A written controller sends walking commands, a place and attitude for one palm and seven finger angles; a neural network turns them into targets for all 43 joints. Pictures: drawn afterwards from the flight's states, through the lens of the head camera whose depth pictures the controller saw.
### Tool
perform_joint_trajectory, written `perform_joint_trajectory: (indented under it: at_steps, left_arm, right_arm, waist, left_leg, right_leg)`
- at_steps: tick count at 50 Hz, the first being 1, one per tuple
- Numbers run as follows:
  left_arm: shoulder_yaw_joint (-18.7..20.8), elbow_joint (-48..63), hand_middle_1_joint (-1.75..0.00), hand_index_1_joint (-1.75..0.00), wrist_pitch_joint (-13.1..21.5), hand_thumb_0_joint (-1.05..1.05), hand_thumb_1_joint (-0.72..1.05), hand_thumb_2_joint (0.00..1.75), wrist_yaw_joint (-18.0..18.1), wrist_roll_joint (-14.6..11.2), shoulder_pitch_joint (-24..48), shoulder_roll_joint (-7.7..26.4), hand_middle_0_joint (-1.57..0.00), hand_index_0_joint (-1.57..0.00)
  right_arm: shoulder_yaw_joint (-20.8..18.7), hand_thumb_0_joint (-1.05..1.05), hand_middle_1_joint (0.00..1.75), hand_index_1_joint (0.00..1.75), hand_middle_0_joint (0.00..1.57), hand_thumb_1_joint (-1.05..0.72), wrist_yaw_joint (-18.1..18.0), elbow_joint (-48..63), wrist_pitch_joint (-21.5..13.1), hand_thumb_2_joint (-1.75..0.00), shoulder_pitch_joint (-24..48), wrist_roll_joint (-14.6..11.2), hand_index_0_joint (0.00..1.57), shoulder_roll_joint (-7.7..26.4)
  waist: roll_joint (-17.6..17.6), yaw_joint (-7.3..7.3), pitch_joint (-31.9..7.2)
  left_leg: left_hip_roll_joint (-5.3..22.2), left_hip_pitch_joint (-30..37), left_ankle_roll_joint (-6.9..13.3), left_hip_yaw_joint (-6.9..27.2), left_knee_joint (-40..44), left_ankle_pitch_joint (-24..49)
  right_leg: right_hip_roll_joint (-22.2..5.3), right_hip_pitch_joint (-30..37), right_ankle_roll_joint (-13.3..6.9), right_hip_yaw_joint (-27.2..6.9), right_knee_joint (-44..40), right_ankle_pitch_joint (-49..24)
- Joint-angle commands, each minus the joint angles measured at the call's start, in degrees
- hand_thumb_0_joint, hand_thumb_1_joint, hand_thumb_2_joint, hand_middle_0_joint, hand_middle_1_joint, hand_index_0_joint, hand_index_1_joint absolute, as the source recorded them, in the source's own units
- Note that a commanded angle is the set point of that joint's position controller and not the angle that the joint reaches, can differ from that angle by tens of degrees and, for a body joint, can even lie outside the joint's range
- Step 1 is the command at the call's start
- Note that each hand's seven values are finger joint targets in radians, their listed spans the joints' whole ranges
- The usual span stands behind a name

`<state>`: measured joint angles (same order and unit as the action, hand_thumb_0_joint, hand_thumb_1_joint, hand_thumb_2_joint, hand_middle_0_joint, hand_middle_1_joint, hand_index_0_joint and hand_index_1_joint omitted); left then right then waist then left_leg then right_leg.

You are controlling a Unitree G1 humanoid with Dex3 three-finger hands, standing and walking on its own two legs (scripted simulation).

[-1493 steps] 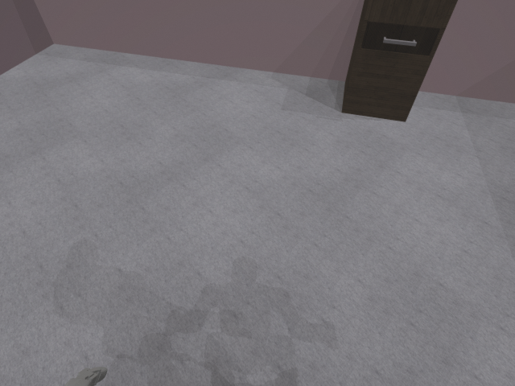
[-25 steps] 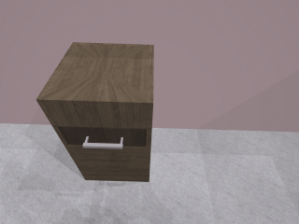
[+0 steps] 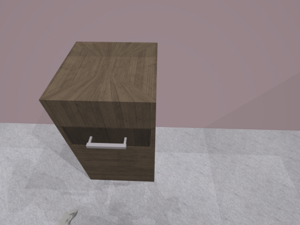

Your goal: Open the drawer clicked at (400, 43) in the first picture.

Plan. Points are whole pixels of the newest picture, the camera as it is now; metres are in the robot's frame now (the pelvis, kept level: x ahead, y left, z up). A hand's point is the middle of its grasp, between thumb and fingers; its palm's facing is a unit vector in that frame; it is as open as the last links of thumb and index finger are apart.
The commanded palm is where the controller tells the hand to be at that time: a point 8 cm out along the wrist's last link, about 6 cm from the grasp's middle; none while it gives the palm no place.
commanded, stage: raise the hand with hooked fingers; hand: left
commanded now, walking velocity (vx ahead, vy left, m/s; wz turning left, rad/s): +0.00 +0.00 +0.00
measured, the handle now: (107, 142) +0.49 +0.24 -0.24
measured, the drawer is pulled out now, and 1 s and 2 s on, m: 0.00 0.00 0.00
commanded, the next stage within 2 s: move the hooked fingers above the handle in 1.78 s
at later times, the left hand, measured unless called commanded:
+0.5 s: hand (72, 204) +0.17 +0.22 -0.03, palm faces +0.13 -0.04 -0.99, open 9.7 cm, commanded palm +0.16 +0.22 +0.02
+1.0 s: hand (67, 168) +0.25 +0.24 +0.02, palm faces +0.11 -0.09 -0.99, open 12.6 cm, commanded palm +0.22 +0.23 +0.08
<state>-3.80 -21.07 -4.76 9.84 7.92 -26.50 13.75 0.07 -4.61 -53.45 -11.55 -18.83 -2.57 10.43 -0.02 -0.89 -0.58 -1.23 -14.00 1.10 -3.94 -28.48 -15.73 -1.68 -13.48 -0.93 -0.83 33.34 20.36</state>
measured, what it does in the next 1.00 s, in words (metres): stands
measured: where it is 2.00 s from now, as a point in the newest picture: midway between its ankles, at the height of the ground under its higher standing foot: outside the picture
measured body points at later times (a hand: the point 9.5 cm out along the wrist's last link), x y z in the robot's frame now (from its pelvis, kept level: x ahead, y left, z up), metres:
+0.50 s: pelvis -0.03 -0.04 -0.05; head +0.01 -0.07 +0.40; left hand +0.16 +0.22 +0.02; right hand +0.23 -0.25 -0.13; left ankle -0.01 +0.11 -0.73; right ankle -0.04 -0.12 -0.73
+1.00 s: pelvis -0.02 -0.01 -0.02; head +0.01 -0.03 +0.43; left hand +0.24 +0.24 +0.08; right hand +0.16 -0.25 -0.13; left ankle -0.01 +0.11 -0.73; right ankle -0.04 -0.12 -0.73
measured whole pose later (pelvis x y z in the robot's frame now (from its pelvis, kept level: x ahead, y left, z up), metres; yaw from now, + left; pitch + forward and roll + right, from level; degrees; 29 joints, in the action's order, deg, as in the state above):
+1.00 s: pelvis -0.02 -0.01 -0.02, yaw +1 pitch +7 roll +0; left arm -0.7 -2.9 -0.1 19.0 56.4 -8.6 22.9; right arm -3.7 -0.7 -35.8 5.2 -8.7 1.6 15.1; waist 3.9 -2.5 -4.6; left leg 0.6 -29.0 0.7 -1.6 -41.6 -19.9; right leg 0.1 -25.7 -0.7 0.8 41.7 23.2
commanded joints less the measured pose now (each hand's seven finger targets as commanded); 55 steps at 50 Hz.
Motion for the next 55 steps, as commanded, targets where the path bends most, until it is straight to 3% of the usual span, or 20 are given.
perform_joint_trajectory:
  at_steps: [1,2,3,4,6,7,9,12,14,17,20,22,24,27,30,34,41,46,51,55]
  left_arm:
    - [-5.1,25.1,-0.4,-0.4,2.6,0.0,0.74,0.83,6.0,15.3,9.1,2.4,-0.21,-0.21]
    - [-3.4,21.1,-0.42,-0.42,2.2,0.0,0.71,0.82,7.6,20.6,6.2,3.8,-0.21,-0.21]
    - [-2.5,17.9,-0.43,-0.43,1.5,0.0,0.69,0.81,8.7,27.2,0.8,3.7,-0.22,-0.22]
    - [-3.3,13.7,-0.45,-0.45,1.1,0.0,0.67,0.8,9.5,32.2,-6.7,1.6,-0.22,-0.22]
    - [-4.5,10.6,-0.48,-0.48,1.6,0.0,0.62,0.78,10.3,40.9,-13.3,0.1,-0.22,-0.22]
    - [-1.8,10.1,-0.5,-0.5,3.0,0.0,0.6,0.77,10.5,44.0,-15.2,2.6,-0.22,-0.22]
    - [2.3,14.8,-0.53,-0.53,6.0,0.0,0.55,0.75,12.0,48.9,-11.1,8.2,-0.22,-0.22]
    - [8.1,22.3,-0.57,-0.57,8.7,0.0,0.48,0.72,16.0,54.4,-2.4,15.1,-0.23,-0.23]
    - [8.9,29.7,-0.6,-0.6,9.2,0.0,0.43,0.7,19.6,56.7,7.3,16.4,-0.23,-0.23]
    - [10.5,39.8,-0.64,-0.64,12.2,0.0,0.36,0.67,23.6,56.7,24.0,19.9,-0.24,-0.24]
    - [8.8,37.7,-0.69,-0.69,15.9,0.0,0.29,0.64,23.9,54.1,23.6,17.9,-0.24,-0.24]
    - [7.9,34.0,-0.72,-0.72,15.0,0.0,0.25,0.62,22.7,52.0,23.0,16.6,-0.25,-0.25]
    - [7.3,28.3,-0.75,-0.75,11.5,0.0,0.2,0.6,20.6,51.1,20.3,15.9,-0.25,-0.25]
    - [5.3,21.8,-0.8,-0.8,3.3,0.0,0.13,0.57,14.8,48.4,15.5,14.7,-0.25,-0.25]
    - [6.7,25.2,-0.84,-0.84,-0.5,0.0,0.06,0.54,8.6,46.7,12.5,18.5,-0.26,-0.26]
    - [9.4,29.0,-0.9,-0.9,2.8,0.0,-0.03,0.5,5.7,47.5,13.5,20.5,-0.27,-0.27]
    - [12.2,33.9,-1.0,-1.0,10.5,0.0,-0.2,0.43,12.2,49.3,21.5,20.0,-0.28,-0.28]
    - [9.3,29.9,-1.08,-1.08,6.4,0.0,-0.31,0.38,12.6,48.5,26.1,18.4,-0.29,-0.29]
    - [4.9,30.3,-1.15,-1.15,1.7,0.0,-0.43,0.33,7.4,47.6,31.1,18.3,-0.29,-0.29]
    - [6.7,30.7,-1.2,-1.2,1.0,0.0,-0.5,0.3,4.0,48.0,33.8,21.4,-0.3,-0.3]
  right_arm:
    - [-2.2,0.0,0.3,0.3,0.2,-0.9,-0.1,16.1,-5.9,-0.9,10.6,2.3,0.2,10.3]
    - [-2.6,0.0,0.3,0.3,0.2,-0.9,0.5,18.3,-4.3,-0.9,11.0,3.0,0.2,10.6]
    - [-3.3,0.0,0.3,0.3,0.2,-0.9,1.5,20.0,-2.4,-0.9,10.5,4.0,0.2,10.6]
    - [-3.8,0.0,0.3,0.3,0.2,-0.9,2.4,22.0,-0.2,-0.9,12.6,4.6,0.2,10.2]
    - [-4.5,0.0,0.3,0.3,0.2,-0.9,4.2,24.5,4.9,-0.9,15.0,5.3,0.2,9.9]
    - [-4.5,0.0,0.3,0.3,0.2,-0.9,5.0,25.8,6.9,-0.9,16.0,4.6,0.2,9.1]
    - [-3.7,0.0,0.3,0.3,0.2,-0.9,6.0,28.8,9.3,-0.9,19.1,4.3,0.2,8.6]
    - [-3.5,0.0,0.3,0.3,0.2,-0.9,6.1,30.9,11.7,-0.9,20.2,4.8,0.2,8.0]
    - [-4.1,0.0,0.3,0.3,0.2,-0.9,5.8,32.1,13.1,-0.9,19.5,6.2,0.2,7.2]
    - [-4.4,0.0,0.3,0.3,0.2,-0.9,4.6,30.6,13.8,-0.9,19.2,7.3,0.2,6.7]
    - [-4.6,0.0,0.3,0.3,0.2,-0.9,4.0,29.3,12.4,-0.9,18.8,7.1,0.2,6.9]
    - [-4.3,0.0,0.3,0.3,0.2,-0.9,4.1,28.8,12.0,-0.9,19.4,6.8,0.2,7.1]
    - [-4.1,0.0,0.3,0.3,0.2,-0.9,4.1,28.6,12.2,-0.9,19.8,6.1,0.2,7.5]
    - [-3.4,0.0,0.3,0.3,0.2,-0.9,3.8,29.6,13.5,-0.9,20.4,4.2,0.2,7.9]
    - [-2.1,0.0,0.3,0.3,0.2,-0.9,2.9,30.8,14.2,-0.9,21.1,3.3,0.2,8.2]
    - [-1.4,0.0,0.3,0.3,0.2,-0.9,2.6,29.9,13.9,-0.9,20.0,4.4,0.2,7.7]
    - [-3.8,0.0,0.3,0.3,0.2,-0.9,3.3,27.9,13.0,-0.9,16.8,5.7,0.2,7.7]
    - [-4.8,0.0,0.3,0.3,0.2,-0.9,3.7,27.4,13.6,-0.9,16.3,4.5,0.2,8.9]
    - [-4.4,0.0,0.3,0.3,0.2,-0.9,3.4,28.0,14.4,-0.9,17.6,3.2,0.2,9.2]
    - [-3.5,0.0,0.3,0.3,0.2,-0.9,3.3,28.3,15.1,-0.9,17.9,3.2,0.2,9.1]
  waist:
    - [-1.0,3.52,-1.9]
    - [-4.4,3.28,-1.6]
    - [-7.7,1.4,-5.3]
    - [-12.8,-0.87,-4.2]
    - [-17.5,-3.45,-3.6]
    - [-17.7,-5.79,-5.6]
    - [-15.1,-7.28,-8.9]
    - [-4.8,-7.86,-11.0]
    - [3.6,-6.14,-17.0]
    - [6.1,-1.78,-22.2]
    - [4.7,0.43,-20.5]
    - [1.7,1.71,-19.2]
    - [-0.2,0.96,-17.5]
    - [-6.2,-1.04,-15.1]
    - [-7.6,-3.46,-17.7]
    - [-4.3,-4.11,-14.7]
    - [3.8,-2.04,-17.2]
    - [1.7,-1.4,-17.6]
    - [2.0,-1.85,-16.6]
    - [1.8,-2.66,-15.8]
  left_leg:
    - [2.2,-2.7,0.7,5.5,-1.8,9.7]
    - [1.1,-5.1,0.8,5.5,-3.8,8.7]
    - [1.1,-5.8,0.5,4.9,-6.0,11.2]
    - [1.3,-9.4,-0.2,4.6,-6.7,10.1]
    - [0.7,-14.4,-0.7,2.9,-7.7,6.7]
    - [0.2,-15.8,-1.0,2.0,-7.9,7.3]
    - [-0.7,-19.3,-1.0,1.2,-9.7,6.3]
    - [-1.6,-19.2,-0.8,0.8,-11.7,4.0]
    - [-1.8,-14.2,0.2,0.9,-14.6,5.0]
    - [-1.5,-10.1,0.8,2.9,-20.7,5.5]
    - [-1.2,-10.6,1.3,3.7,-24.3,3.3]
    - [-1.0,-13.2,1.5,4.1,-24.4,2.4]
    - [-0.9,-16.1,1.6,3.4,-21.9,1.4]
    - [-1.2,-17.6,1.4,2.5,-17.0,2.9]
    - [-1.6,-15.5,1.2,1.8,-13.0,6.7]
    - [-1.3,-13.0,1.1,1.8,-10.0,7.7]
    - [-0.9,-5.6,1.1,2.3,-11.2,11.6]
    - [-0.2,-4.1,1.1,2.5,-9.6,11.2]
    - [0.6,-0.3,1.1,3.4,-5.9,14.0]
    - [1.0,1.8,0.8,3.8,-3.8,17.0]
  right_leg:
    - [2.3,-13.8,-1.4,3.2,-2.0,-6.3]
    - [2.8,-15.6,-1.7,2.5,-1.6,-5.0]
    - [3.6,-16.1,-1.8,3.9,0.7,-5.3]
    - [3.8,-16.9,-2.0,3.9,1.5,-3.4]
    - [3.9,-17.0,-2.9,0.8,2.0,-3.7]
    - [3.4,-14.1,-3.5,-1.8,2.4,-7.2]
    - [2.3,-12.1,-3.5,-4.6,4.3,-10.5]
    - [2.3,-13.7,-3.8,-6.8,5.7,-8.0]
    - [2.4,-16.6,-4.1,-8.2,6.9,-8.2]
    - [1.9,-23.0,-3.8,-10.6,8.4,-6.7]
    - [1.7,-27.2,-3.2,-10.5,8.4,-5.2]
    - [1.7,-26.1,-2.4,-9.2,8.4,-6.5]
    - [1.9,-22.0,-1.4,-6.2,7.6,-8.3]
    - [1.9,-14.0,-0.6,-6.5,3.7,-12.4]
    - [0.8,-3.4,0.4,-7.3,2.9,-22.6]
    - [0.7,-2.8,0.3,-5.5,2.1,-23.3]
    - [2.1,-8.7,-1.1,-1.8,2.8,-20.6]
    - [2.7,-10.0,-1.1,1.1,2.5,-16.7]
    - [2.9,-7.9,-1.3,2.1,0.6,-16.0]
    - [3.0,-5.6,-1.3,2.4,-0.7,-16.6]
